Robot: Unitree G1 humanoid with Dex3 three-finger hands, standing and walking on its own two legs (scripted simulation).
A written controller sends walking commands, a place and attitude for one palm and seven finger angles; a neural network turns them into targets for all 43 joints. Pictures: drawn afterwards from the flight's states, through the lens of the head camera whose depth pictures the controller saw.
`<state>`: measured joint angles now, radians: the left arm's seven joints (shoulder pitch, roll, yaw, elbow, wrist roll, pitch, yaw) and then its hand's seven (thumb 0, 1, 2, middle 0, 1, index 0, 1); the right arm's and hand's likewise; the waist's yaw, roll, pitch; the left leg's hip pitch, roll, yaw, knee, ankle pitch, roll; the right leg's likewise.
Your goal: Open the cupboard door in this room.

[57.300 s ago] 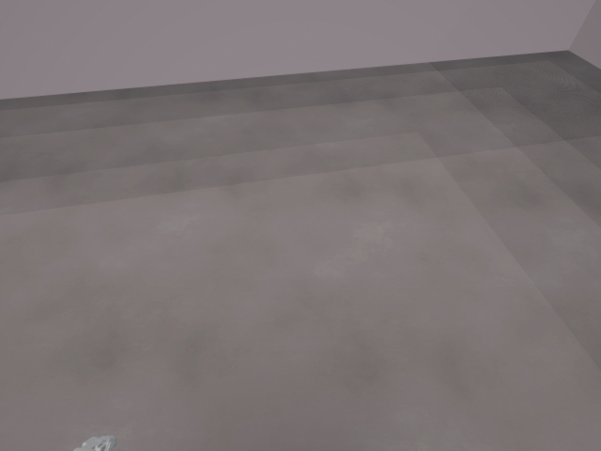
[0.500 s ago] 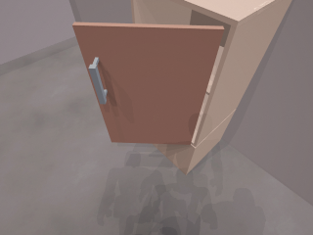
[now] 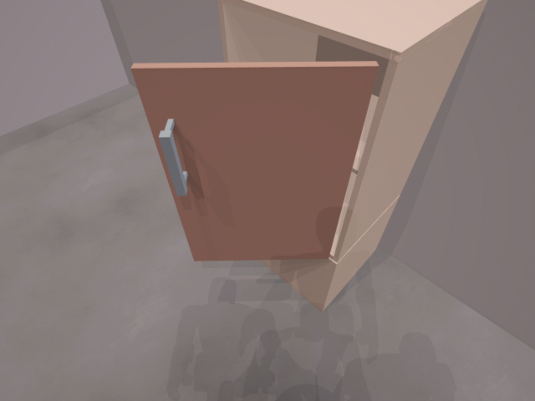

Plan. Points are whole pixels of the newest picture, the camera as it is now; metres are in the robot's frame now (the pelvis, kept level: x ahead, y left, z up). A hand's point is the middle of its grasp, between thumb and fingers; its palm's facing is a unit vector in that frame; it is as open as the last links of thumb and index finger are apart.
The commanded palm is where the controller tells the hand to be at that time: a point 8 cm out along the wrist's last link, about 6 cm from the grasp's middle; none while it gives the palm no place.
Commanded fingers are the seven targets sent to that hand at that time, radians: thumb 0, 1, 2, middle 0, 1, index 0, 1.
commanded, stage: come to a stop and stand still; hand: left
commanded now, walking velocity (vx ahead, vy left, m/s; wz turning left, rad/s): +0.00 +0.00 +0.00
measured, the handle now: (176, 159) +0.53 +0.20 +0.06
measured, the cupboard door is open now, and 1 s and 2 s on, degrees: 45 45 45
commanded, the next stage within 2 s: look again from close up in 0.44 s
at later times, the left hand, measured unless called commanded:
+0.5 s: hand out of the picture +0.03 +0.20 -0.17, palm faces -0.01 -0.97 -0.23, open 7.4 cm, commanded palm none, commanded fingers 0.00 0.90 0.90 -0.20 -0.30 -0.20 -0.30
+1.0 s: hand out of the picture +0.03 +0.20 -0.17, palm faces -0.01 -0.97 -0.24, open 7.4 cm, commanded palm none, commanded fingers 0.00 0.90 0.90 -0.20 -0.30 -0.20 -0.30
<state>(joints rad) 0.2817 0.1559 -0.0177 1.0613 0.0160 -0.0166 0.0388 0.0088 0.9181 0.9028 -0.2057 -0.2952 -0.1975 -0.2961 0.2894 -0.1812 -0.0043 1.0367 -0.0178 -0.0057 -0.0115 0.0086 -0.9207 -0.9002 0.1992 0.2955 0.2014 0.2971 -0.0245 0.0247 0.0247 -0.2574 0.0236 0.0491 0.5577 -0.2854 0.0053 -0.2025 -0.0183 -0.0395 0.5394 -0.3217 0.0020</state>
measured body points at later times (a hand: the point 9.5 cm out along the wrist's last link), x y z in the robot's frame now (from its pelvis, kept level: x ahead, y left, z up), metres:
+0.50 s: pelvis +0.01 +0.02 +0.00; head +0.02 +0.01 +0.45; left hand +0.03 +0.25 -0.15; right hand +0.03 -0.22 -0.15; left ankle +0.01 +0.11 -0.73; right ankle -0.02 -0.12 -0.73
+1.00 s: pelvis +0.01 +0.01 +0.01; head +0.02 +0.01 +0.46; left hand +0.04 +0.25 -0.15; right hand +0.05 -0.24 -0.15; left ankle +0.01 +0.11 -0.73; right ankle -0.02 -0.12 -0.73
